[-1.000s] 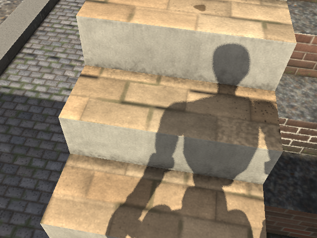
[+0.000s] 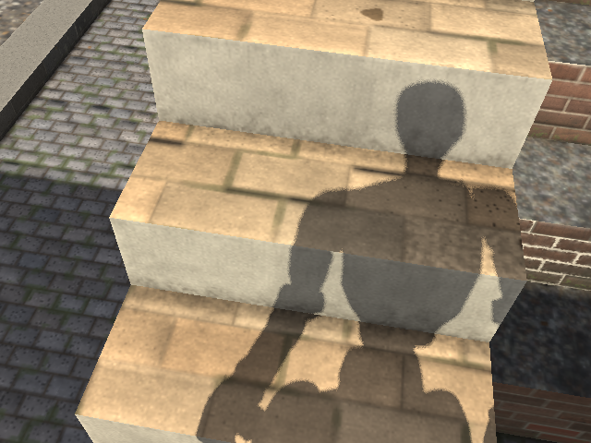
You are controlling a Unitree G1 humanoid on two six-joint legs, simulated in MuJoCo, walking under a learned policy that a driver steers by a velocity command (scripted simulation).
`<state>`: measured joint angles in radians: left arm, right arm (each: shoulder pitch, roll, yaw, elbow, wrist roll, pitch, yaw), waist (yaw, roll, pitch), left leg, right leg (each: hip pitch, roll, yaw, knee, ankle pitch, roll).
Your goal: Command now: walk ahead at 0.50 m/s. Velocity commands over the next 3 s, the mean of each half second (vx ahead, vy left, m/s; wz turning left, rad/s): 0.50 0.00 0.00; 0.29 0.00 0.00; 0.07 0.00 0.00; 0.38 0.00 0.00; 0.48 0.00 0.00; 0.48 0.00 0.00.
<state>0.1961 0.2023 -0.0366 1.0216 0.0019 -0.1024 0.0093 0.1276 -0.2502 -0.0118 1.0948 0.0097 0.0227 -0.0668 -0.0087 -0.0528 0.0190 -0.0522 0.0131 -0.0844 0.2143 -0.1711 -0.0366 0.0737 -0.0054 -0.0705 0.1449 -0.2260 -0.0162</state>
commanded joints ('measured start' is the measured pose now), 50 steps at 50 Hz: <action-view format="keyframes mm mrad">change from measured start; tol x2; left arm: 1 15 80 14 -35 -1 -10 2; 30 7 87 16 -38 -1 -9 1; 50 76 104 39 0 -5 35 4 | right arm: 1 -3 -134 -21 -30 0 -7 -4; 30 -9 -137 -23 -28 -1 -6 -3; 50 41 -156 -45 -22 -3 45 -18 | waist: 1 0 14 -36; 32 0 17 -35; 36 0 22 -65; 50 -4 20 -30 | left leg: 1 65 101 -74 36 397 108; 30 67 102 -78 37 409 105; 40 59 114 -68 80 486 83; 50 22 111 -63 100 431 86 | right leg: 1 -51 -132 67 7 385 -27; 30 -49 -132 68 11 389 -27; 35 -53 -131 46 49 467 -25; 50 -107 -133 43 83 378 -16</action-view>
